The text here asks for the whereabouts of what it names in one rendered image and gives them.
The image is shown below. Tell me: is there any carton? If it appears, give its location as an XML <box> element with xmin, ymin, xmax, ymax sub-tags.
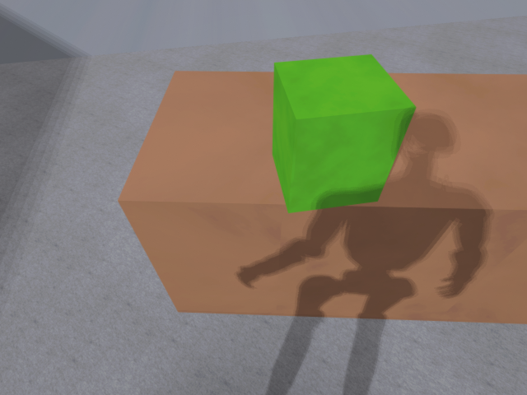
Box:
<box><xmin>273</xmin><ymin>54</ymin><xmax>417</xmax><ymax>213</ymax></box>

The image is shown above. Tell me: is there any pedestal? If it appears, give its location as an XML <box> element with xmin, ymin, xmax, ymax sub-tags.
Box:
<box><xmin>118</xmin><ymin>71</ymin><xmax>527</xmax><ymax>324</ymax></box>

